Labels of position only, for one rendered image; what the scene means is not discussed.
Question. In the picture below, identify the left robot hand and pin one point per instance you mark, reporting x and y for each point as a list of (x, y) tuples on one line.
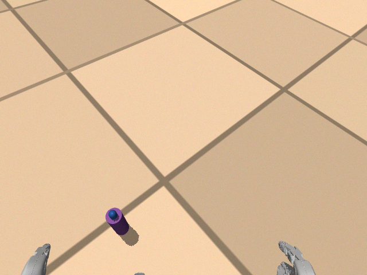
[(36, 265)]

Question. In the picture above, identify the right robot hand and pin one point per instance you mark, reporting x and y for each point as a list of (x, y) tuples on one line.
[(295, 256)]

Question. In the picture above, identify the bottle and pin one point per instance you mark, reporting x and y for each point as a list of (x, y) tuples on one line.
[(117, 221)]

